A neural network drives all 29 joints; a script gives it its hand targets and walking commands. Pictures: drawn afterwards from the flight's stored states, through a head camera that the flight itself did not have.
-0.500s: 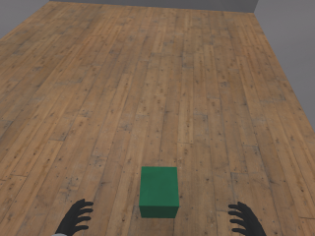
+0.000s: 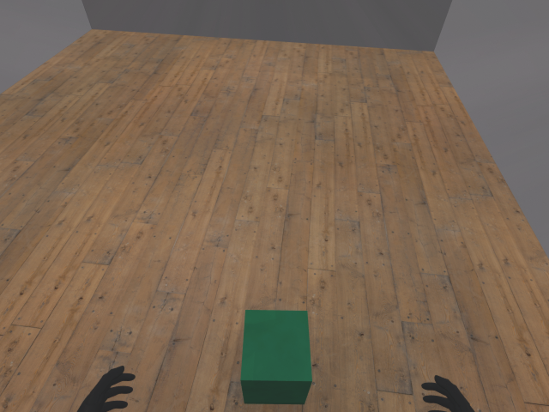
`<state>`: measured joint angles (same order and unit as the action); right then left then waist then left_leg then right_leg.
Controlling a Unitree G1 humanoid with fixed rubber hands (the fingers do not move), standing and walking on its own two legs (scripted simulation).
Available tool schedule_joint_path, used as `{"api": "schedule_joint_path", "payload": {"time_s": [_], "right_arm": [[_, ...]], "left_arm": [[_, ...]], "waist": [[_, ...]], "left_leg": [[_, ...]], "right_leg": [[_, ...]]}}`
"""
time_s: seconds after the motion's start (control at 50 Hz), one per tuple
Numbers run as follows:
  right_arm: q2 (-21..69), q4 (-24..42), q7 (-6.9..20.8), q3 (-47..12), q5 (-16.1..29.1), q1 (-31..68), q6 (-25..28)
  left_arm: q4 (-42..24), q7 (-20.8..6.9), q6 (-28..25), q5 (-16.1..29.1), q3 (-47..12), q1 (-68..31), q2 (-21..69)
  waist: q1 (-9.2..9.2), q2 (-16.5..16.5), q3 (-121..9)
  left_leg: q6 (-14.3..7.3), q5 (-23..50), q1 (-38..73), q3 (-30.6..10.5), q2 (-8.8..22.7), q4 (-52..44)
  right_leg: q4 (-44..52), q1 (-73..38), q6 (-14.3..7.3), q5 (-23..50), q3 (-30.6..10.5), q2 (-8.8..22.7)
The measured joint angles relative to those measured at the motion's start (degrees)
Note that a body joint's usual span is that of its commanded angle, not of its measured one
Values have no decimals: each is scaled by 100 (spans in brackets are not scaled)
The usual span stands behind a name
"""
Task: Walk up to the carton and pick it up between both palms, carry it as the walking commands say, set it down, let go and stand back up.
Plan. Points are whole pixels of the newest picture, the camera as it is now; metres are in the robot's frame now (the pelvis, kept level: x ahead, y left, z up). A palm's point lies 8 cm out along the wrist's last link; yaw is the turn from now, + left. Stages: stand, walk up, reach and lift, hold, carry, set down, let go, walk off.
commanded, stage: stand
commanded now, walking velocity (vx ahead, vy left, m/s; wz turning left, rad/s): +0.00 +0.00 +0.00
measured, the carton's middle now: (275, 358) +0.44 +0.00 -0.65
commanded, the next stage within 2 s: none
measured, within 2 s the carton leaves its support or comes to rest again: neither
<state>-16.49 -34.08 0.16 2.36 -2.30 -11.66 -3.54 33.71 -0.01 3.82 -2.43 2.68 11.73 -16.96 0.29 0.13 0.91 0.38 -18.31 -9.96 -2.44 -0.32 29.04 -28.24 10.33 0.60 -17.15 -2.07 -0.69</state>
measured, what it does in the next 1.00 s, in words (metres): stands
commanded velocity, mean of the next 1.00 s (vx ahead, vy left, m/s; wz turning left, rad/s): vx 0.00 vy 0.00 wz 0.00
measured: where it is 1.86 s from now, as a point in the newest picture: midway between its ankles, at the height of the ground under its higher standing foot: outside the picture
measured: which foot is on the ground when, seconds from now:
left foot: down 0.00-1.00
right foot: down 0.00-1.00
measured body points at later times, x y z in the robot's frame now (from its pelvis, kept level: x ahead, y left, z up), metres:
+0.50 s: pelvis +0.01 +0.00 +0.00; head +0.01 +0.00 +0.45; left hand +0.14 +0.29 -0.10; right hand +0.14 -0.30 -0.10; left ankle -0.03 +0.12 -0.74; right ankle -0.02 -0.13 -0.74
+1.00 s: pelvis -0.01 +0.00 +0.01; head -0.02 +0.00 +0.46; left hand +0.10 +0.30 -0.10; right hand +0.10 -0.31 -0.10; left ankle -0.03 +0.12 -0.74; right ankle -0.02 -0.13 -0.74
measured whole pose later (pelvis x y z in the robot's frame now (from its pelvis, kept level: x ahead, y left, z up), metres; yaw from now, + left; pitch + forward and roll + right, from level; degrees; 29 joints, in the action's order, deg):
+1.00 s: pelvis -0.01 +0.00 +0.01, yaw +0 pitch -2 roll +0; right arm -21.3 -53.0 -1.0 0.7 -1.6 -9.5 0.3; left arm 53.4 0.9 -0.3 -1.6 0.9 9.1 -21.2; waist 0.1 0.0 0.7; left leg 0.5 -14.3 -6.6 -2.7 -0.2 23.0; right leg -22.7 7.1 0.2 -13.5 -1.8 -0.5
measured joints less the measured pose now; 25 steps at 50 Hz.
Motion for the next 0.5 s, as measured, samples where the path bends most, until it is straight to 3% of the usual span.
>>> {"api": "schedule_joint_path", "payload": {"time_s": [0.18,0.5], "right_arm": [[-285,-560,-77,36,-12,68,214],[-331,-1135,-140,-91,34,123,316]], "left_arm": [[639,64,-232,-2,0,-47,-235],[1196,117,-361,37,-144,-204,-265]], "waist": [[-25,-12,-92],[-57,-20,-60]], "left_leg": [[-16,-28,-35,3,-9,-22],[-14,53,144,-8,-12,-206]], "right_leg": [[22,34,1,-31,-2,9],[176,-135,-11,29,9,19]]}}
